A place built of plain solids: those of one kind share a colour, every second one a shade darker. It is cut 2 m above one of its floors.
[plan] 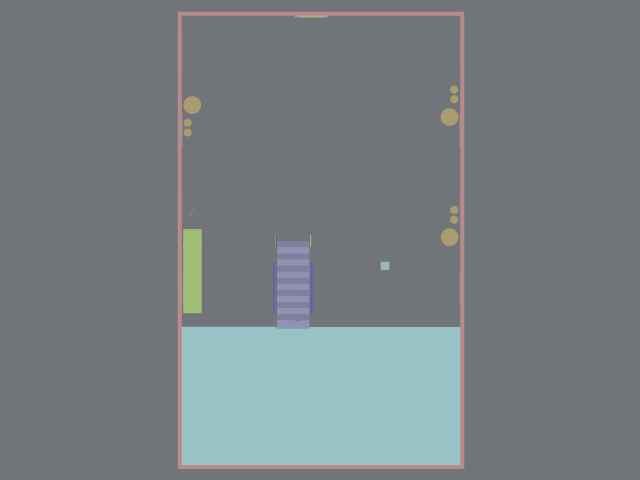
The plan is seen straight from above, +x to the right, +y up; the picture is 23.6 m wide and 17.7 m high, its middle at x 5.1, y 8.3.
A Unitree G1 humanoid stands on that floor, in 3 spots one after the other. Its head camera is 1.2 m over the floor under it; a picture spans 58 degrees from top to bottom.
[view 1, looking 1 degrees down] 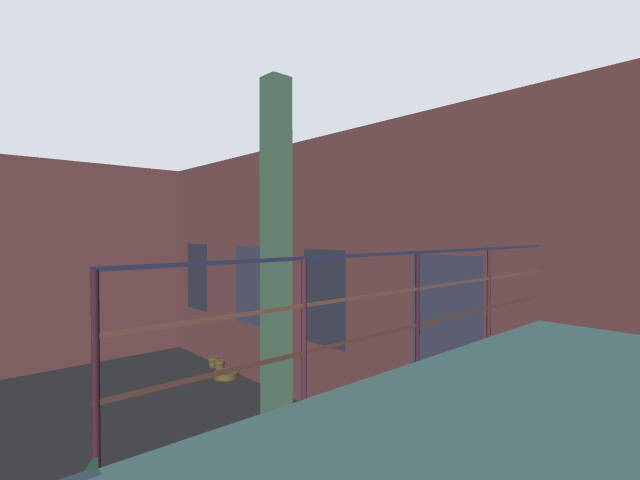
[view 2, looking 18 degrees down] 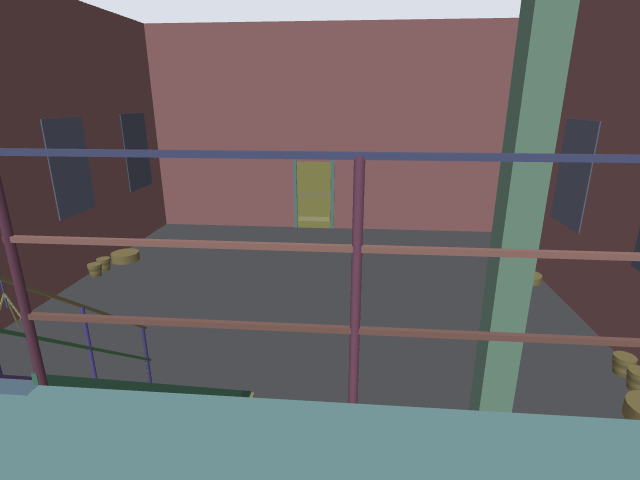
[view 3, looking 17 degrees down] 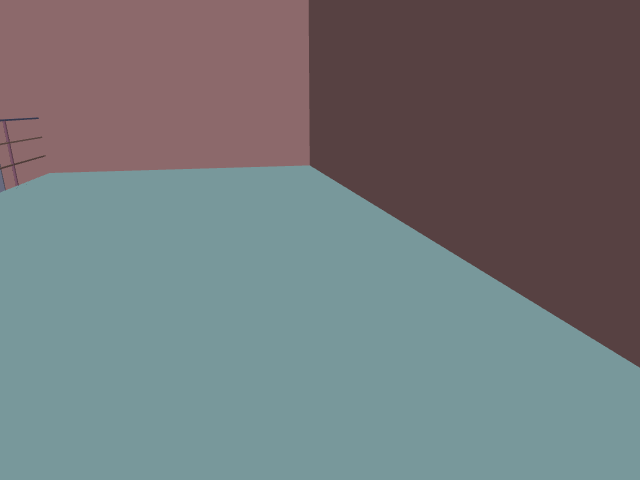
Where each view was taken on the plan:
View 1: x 4.11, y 2.72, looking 48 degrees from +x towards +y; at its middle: wall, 9.21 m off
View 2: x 6.11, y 3.59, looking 95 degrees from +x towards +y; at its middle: ground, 12.39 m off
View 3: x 1.00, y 1.91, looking -13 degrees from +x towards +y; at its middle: loft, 4.10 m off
